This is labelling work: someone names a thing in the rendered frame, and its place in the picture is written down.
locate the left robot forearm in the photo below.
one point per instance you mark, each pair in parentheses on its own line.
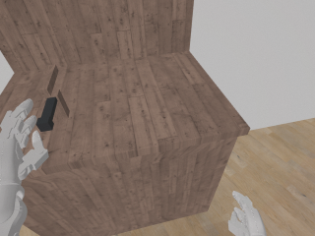
(13,211)

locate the counter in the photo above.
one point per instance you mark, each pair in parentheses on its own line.
(141,133)

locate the tap lever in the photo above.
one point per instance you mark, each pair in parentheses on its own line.
(45,122)

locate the right robot hand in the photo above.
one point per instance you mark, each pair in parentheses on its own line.
(251,222)

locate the left robot hand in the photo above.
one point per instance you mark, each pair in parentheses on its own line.
(14,137)

